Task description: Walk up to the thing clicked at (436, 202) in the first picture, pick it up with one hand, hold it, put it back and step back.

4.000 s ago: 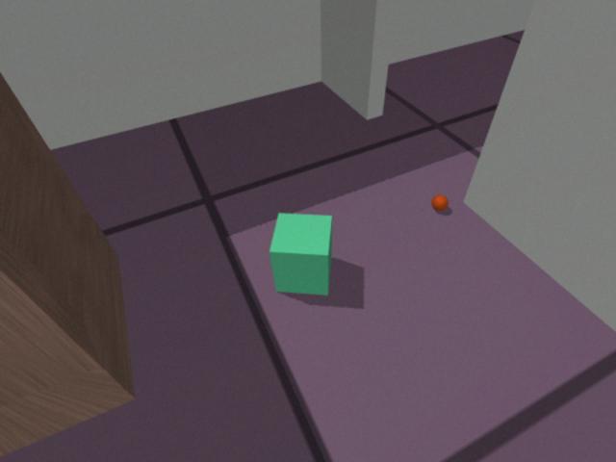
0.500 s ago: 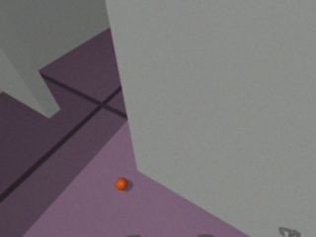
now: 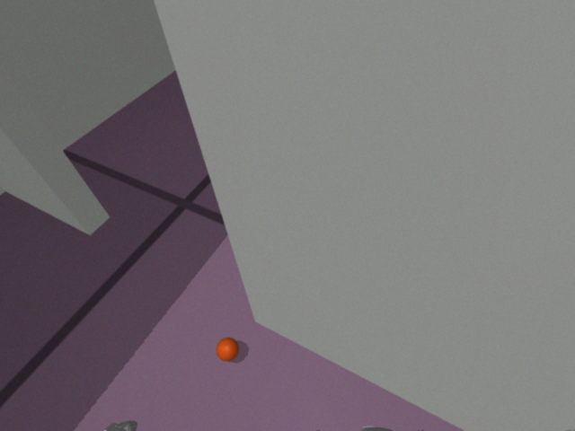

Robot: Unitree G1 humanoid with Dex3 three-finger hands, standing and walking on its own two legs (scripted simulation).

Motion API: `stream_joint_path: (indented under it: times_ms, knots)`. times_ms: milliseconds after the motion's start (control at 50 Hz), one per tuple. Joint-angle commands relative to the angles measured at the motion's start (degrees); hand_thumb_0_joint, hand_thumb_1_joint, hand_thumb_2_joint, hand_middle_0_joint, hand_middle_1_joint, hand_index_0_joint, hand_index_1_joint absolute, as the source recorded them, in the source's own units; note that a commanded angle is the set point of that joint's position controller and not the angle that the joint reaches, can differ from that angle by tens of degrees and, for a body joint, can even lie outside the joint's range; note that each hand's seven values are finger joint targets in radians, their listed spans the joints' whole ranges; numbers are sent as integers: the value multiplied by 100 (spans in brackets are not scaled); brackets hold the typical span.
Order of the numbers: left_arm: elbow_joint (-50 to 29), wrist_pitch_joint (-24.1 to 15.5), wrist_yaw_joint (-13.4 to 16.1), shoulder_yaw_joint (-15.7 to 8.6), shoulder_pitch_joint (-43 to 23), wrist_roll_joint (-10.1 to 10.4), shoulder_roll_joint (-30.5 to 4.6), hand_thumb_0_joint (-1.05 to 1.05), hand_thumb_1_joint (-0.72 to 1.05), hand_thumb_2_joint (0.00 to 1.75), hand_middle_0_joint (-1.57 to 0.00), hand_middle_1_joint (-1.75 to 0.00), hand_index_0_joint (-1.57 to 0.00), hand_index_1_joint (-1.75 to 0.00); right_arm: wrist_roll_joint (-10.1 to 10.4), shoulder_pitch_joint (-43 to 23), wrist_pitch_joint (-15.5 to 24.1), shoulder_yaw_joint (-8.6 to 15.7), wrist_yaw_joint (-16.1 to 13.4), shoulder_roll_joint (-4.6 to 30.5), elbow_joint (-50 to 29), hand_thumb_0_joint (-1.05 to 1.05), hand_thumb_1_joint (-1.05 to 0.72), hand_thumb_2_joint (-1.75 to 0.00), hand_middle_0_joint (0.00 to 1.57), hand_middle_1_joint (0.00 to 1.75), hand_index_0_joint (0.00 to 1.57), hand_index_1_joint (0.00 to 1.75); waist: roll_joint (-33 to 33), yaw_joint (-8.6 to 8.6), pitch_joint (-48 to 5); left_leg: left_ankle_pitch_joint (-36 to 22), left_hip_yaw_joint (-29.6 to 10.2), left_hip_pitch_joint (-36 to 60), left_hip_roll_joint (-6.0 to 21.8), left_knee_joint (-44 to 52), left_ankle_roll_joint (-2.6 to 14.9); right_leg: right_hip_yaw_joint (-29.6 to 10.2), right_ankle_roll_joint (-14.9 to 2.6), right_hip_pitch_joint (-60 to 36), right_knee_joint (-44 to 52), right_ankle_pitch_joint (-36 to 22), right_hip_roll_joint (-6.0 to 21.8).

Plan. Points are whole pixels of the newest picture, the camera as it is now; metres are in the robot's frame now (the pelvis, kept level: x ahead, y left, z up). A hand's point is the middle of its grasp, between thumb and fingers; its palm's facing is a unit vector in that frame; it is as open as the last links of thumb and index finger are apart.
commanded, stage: walk up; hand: left
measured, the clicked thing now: (227, 349) +0.48 +0.28 -0.72
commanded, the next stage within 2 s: none
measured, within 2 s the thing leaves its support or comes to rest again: neither
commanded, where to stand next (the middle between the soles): +0.10 -0.01 m, yaw +1 degrees
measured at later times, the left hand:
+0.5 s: hand out of the picture +0.09 +0.25 -0.13, palm faces +0.01 -0.94 -0.34, open 7.4 cm
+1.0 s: hand out of the picture +0.11 +0.24 -0.13, palm faces +0.00 -0.94 -0.34, open 7.4 cm
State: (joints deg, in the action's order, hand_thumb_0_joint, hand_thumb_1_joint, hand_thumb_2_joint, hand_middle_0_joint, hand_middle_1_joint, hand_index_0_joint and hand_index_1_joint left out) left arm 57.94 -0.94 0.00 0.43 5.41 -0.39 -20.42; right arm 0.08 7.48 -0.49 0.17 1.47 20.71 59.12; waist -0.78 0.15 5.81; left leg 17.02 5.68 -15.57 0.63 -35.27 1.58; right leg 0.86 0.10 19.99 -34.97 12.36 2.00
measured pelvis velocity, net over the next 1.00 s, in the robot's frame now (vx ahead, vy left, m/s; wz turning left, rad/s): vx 0.03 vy -0.01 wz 0.01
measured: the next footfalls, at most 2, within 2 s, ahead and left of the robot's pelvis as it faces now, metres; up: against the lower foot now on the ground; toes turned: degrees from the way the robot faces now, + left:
left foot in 1.38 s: +0.15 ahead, +0.17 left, +0.00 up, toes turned +4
right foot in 1.78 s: +0.09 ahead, -0.17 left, +0.00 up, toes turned -1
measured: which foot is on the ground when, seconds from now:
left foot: down 0.00-1.00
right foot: down 0.00-1.00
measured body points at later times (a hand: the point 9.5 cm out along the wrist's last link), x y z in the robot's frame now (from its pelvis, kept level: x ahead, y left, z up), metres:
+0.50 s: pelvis +0.02 -0.01 +0.02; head +0.03 -0.01 +0.47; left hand +0.09 +0.29 -0.11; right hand +0.13 -0.31 -0.11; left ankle +0.03 +0.10 -0.73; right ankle +0.07 -0.12 -0.73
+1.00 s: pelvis +0.03 -0.01 +0.02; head +0.03 -0.01 +0.47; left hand +0.11 +0.29 -0.11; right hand +0.11 -0.31 -0.12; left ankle +0.03 +0.10 -0.73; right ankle +0.07 -0.12 -0.73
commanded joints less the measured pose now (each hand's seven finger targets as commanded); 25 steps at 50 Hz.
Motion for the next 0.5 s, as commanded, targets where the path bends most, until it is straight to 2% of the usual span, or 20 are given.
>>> stream_joint_path:
  times_ms: [0,40,160,200,280,480]
  knots:
    - [-59,-112,43,-341,-209,56,-1267,0,90,90,-20,-30,-20,-30,-49,-417,217,241,-74,1298,-126,0,-90,-90,20,30,20,30,10,-173,-619,379,-1154,-237,819,1572,161,-627,-304,-782,881,51,450]
    - [51,-116,46,-325,-251,79,-1253,0,90,90,-20,-30,-20,-30,-52,-506,237,214,-85,1281,-28,0,-90,-90,20,30,20,30,-30,-188,-712,-188,-1073,-38,829,1601,146,-538,-252,-956,937,-480,456]
    - [315,-78,25,-264,-459,72,-1174,0,90,90,-20,-30,-20,-30,-31,-657,229,206,-108,1271,208,0,-90,-90,20,30,20,30,-122,-140,-745,-402,-937,354,818,1867,65,-499,-183,-1141,1395,-690,524]
    - [382,-73,22,-255,-551,68,-1159,0,90,90,-20,-30,-20,-30,-28,-636,216,201,-113,1225,297,0,-90,-90,20,30,20,30,-54,-91,-687,-312,-925,423,810,1987,38,-525,-166,-1129,1563,-561,542]
    - [486,-83,17,-256,-533,47,-1178,0,90,90,-20,-30,-20,-30,-20,-663,206,212,-114,1236,355,0,-90,-90,20,30,20,30,36,-73,-794,-576,-827,748,792,1990,13,-553,-137,-1140,1707,-833,602]
    - [616,-114,29,-287,-538,3,-1154,0,90,90,-20,-30,-20,-30,-22,-758,152,241,-105,1186,441,0,-90,-90,20,30,20,30,168,-39,-709,-591,-800,965,744,2023,-22,-627,-86,-982,2065,-606,651]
